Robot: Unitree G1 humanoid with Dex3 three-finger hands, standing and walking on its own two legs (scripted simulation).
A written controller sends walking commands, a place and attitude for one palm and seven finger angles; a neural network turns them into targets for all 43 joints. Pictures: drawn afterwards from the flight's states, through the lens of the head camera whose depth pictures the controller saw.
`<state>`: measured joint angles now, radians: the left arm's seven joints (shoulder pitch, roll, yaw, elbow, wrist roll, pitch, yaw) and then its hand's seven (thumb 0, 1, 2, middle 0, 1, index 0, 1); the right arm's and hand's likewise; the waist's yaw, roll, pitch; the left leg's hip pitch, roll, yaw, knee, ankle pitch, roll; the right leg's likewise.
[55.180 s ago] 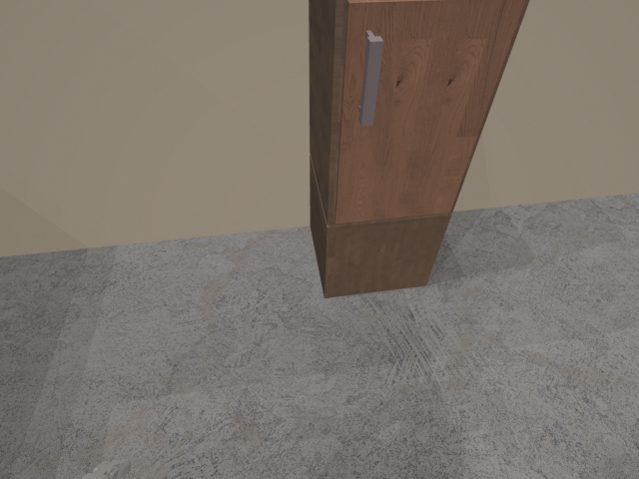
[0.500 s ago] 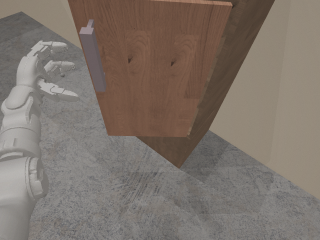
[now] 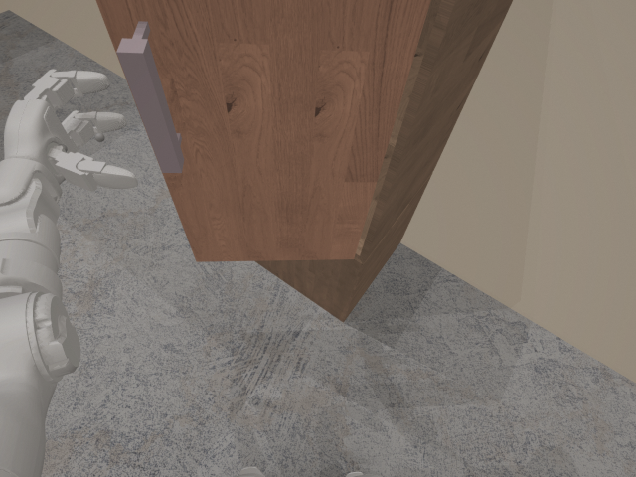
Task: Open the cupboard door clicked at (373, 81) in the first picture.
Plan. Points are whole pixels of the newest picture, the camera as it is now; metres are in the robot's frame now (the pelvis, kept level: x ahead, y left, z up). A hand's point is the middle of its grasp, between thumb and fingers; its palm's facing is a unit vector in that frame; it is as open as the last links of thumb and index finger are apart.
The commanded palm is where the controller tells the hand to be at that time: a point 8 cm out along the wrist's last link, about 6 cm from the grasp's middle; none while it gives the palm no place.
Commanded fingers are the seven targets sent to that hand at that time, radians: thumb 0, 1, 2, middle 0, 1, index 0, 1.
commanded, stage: slide the fingers in behind the handle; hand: left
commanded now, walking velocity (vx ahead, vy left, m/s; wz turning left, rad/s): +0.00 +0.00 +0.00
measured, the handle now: (159, 103) +0.56 +0.17 +0.13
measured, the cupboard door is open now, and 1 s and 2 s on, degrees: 39 39 39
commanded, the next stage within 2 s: close the thumb around the handle in 1.60 s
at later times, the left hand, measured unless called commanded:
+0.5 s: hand (127, 133) +0.50 +0.20 +0.14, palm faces +0.00 -1.00 +0.02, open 14.0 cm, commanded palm +0.47 +0.24 +0.13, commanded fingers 0.00 -0.50 0.30 -0.30 -1.20 -0.30 -1.20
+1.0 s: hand (163, 132) +0.50 +0.16 +0.13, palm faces +0.00 -1.00 +0.03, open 14.0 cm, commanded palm +0.48 +0.21 +0.13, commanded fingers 0.00 -0.50 0.30 -0.30 -1.20 -0.30 -1.20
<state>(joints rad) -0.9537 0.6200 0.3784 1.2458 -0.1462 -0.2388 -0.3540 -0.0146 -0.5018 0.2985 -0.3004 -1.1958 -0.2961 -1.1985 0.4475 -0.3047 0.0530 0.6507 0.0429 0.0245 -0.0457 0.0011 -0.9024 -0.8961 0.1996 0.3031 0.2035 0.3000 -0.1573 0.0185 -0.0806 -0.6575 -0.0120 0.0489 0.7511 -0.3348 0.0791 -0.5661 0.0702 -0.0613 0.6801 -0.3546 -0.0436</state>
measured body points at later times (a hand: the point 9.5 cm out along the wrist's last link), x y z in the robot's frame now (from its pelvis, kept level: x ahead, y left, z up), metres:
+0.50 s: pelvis +0.01 +0.00 +0.00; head +0.08 +0.01 +0.45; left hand +0.49 +0.25 +0.14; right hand +0.04 -0.27 -0.11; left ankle +0.01 +0.06 -0.71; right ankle -0.02 -0.10 -0.71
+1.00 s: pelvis +0.01 -0.01 +0.00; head +0.08 +0.00 +0.44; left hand +0.50 +0.21 +0.14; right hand +0.00 -0.27 -0.11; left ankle +0.01 +0.06 -0.71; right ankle -0.02 -0.10 -0.71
